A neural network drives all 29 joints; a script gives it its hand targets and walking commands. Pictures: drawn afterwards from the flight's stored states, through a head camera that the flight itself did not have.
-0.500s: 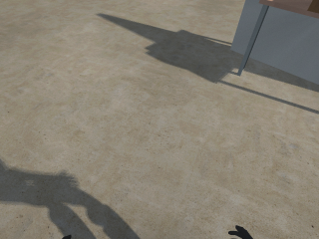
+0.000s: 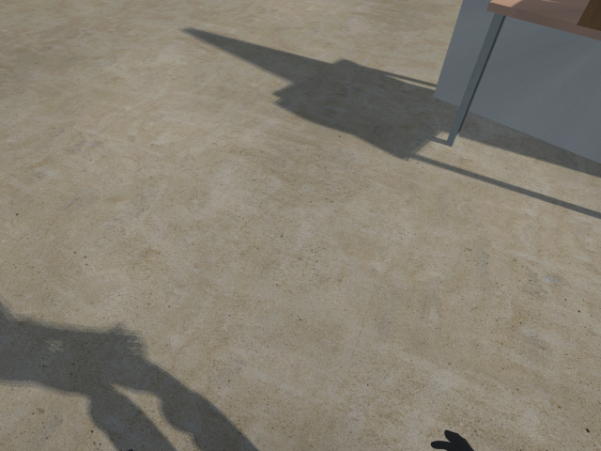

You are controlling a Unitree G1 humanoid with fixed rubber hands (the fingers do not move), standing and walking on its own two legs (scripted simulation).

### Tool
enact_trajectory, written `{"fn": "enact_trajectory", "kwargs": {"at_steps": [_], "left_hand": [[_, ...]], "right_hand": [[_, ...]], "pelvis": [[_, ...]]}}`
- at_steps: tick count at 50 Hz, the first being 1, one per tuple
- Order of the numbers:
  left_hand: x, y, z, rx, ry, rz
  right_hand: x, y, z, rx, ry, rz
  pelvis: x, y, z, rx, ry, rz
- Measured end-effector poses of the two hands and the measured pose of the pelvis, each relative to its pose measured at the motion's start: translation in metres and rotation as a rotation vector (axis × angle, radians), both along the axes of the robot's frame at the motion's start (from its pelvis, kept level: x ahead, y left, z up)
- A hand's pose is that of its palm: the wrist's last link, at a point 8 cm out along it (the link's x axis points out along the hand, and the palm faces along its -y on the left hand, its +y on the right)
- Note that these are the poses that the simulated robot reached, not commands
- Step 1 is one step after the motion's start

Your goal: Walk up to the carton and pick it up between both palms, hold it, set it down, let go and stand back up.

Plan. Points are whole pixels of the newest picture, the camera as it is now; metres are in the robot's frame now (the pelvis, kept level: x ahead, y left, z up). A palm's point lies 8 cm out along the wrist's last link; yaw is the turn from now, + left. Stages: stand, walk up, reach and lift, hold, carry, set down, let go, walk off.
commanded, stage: stand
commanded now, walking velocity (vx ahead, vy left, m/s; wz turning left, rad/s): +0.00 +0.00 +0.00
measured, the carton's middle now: out of the picture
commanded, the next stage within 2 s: none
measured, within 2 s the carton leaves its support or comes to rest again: neither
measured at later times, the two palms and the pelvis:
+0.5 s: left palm out of the picture +0.08 +0.27 -0.11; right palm out of the picture +0.09 -0.24 -0.12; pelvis +0.00 +0.00 +0.00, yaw +0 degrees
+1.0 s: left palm out of the picture +0.08 +0.27 -0.11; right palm out of the picture +0.10 -0.24 -0.12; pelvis +0.01 +0.00 +0.01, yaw +0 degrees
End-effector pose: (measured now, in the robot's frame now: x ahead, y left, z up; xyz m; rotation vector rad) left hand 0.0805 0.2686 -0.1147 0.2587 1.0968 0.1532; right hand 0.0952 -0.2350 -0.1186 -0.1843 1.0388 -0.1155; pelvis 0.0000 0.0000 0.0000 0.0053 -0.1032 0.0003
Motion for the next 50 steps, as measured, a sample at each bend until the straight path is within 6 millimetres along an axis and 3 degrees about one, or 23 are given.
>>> {"fn": "enact_trajectory", "kwargs": {"at_steps": [50], "left_hand": [[0.0017,0.0008,0.0032,0.0,0.021,0.006]], "right_hand": [[0.0011,-0.0003,0.0026,0.0,0.025,-0.004]], "pelvis": [[0.0067,0.0002,0.0054,0.0,0.003,0.0]]}}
